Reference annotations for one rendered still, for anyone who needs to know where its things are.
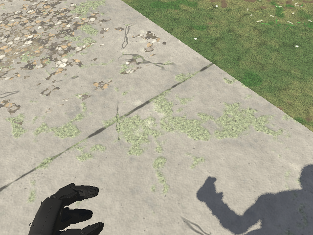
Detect left robot hand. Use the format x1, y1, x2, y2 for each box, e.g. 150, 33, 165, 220
28, 183, 105, 235

